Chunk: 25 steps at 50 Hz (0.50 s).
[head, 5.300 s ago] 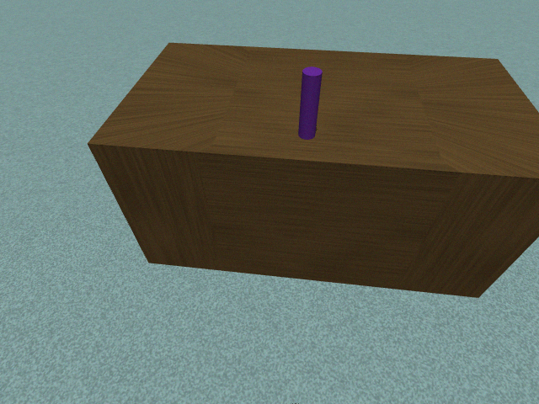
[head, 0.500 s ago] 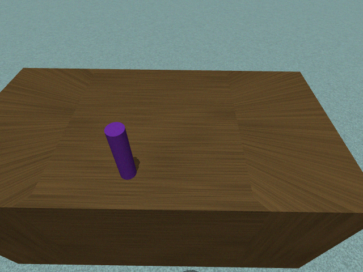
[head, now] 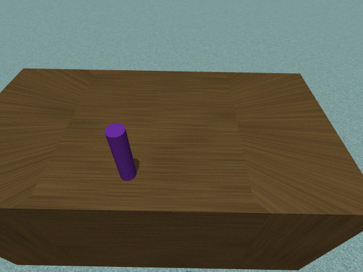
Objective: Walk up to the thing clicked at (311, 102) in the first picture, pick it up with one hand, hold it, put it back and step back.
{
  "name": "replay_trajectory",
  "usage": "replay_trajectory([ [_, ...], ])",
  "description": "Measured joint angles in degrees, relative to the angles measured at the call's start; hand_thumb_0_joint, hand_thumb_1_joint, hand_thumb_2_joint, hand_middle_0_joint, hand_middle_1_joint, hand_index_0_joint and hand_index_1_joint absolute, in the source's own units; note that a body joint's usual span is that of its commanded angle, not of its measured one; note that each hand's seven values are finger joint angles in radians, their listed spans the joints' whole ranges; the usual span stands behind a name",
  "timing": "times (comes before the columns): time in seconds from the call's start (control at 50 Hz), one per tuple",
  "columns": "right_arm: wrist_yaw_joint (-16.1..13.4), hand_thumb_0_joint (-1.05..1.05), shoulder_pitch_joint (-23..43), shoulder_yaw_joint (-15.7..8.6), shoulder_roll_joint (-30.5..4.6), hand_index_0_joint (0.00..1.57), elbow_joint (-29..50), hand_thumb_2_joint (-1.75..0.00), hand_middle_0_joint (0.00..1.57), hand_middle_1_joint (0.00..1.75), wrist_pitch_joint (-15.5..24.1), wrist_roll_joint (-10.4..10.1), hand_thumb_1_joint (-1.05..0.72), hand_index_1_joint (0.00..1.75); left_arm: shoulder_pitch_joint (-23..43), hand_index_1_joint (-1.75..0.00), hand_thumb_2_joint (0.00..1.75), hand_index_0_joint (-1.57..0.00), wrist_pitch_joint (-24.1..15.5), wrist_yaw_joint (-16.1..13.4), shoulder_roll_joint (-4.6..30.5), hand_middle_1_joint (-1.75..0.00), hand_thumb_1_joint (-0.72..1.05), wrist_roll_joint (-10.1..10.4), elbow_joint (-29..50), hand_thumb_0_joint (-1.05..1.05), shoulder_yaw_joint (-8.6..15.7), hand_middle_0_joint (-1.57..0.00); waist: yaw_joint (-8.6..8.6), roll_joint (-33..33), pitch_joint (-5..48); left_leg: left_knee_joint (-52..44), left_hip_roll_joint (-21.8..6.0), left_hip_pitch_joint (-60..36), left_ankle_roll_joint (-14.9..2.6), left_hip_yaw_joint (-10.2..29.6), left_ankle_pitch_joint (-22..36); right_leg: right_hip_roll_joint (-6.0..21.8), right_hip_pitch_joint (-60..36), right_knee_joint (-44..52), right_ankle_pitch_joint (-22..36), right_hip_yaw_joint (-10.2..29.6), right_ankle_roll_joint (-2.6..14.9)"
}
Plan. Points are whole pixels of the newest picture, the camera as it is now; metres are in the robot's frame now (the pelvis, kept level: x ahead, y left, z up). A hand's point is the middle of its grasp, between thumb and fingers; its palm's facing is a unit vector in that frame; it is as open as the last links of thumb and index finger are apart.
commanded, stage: stand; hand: left
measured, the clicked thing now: (122, 154) +0.44 +0.20 -0.03
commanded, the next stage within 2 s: rise first in 0.76 s
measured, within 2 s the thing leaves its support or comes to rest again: neither
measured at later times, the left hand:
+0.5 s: hand out of the picture +0.06 +0.26 -0.16, palm faces -0.03 -0.94 -0.34, open 7.4 cm
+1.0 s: hand out of the picture +0.11 +0.25 -0.15, palm faces +0.09 -0.95 -0.31, open 8.6 cm
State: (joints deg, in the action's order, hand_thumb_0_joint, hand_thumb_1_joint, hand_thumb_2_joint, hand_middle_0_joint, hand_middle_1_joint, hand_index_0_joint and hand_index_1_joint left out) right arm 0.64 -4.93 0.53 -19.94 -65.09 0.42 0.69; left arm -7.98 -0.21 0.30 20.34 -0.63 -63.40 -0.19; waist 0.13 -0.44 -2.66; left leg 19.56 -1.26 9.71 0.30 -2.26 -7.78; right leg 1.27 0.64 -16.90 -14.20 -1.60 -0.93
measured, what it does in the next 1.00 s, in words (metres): stands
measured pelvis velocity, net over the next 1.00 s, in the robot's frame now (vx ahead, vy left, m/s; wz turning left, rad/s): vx -0.02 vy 0.01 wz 0.00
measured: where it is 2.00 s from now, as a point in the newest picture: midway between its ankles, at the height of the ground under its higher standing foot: outside the picture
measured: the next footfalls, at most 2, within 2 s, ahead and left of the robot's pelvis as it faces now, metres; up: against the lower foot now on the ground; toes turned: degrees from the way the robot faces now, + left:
none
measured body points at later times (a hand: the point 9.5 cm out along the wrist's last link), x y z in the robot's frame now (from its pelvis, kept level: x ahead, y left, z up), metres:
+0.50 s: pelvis +0.00 +0.00 +0.00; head +0.00 +0.01 +0.45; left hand +0.06 +0.31 -0.14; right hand +0.08 -0.30 -0.13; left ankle +0.03 +0.12 -0.75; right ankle -0.05 -0.13 -0.75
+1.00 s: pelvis -0.02 +0.01 -0.01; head +0.02 +0.01 +0.44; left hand +0.11 +0.30 -0.13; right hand +0.12 -0.28 -0.12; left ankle +0.03 +0.12 -0.75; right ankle -0.05 -0.13 -0.75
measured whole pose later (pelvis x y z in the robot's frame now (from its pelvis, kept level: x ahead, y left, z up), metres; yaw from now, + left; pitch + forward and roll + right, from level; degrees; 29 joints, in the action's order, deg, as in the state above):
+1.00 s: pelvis -0.02 +0.01 -0.01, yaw +0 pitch +0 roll +0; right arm -1.9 -3.9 -1.7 -18.0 -55.9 5.1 -4.3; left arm -6.0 -4.0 -2.2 18.4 4.4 -54.0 1.8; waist 0.1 0.0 -4.6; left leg 24.9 -1.1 16.4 -0.4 -2.5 -8.9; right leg 1.6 8.2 -24.0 -16.1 -1.2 -1.3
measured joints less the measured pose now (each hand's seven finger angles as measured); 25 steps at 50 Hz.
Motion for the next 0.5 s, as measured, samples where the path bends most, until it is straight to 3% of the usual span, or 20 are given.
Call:
replay_trajectory([
  [0.5, -0.02, 0.00, -0.63, -0.13, 0.11, 0.20, 0.02, -0.89, 0.21, 0.30, 0.02, 0.00, -0.91, 0.30, -0.40, -0.30, 0.90, -0.20, 0.06, 0.00, 0.15, -0.30, 0.91, -0.10, 0.20, 0.00, 0.00, -0.20, -0.07, -0.15, 0.07, -0.06, 0.40, -0.21, -0.39, -0.25, 0.04, 0.44, -0.08, -0.11, 0.02, 0.20, -0.37],
])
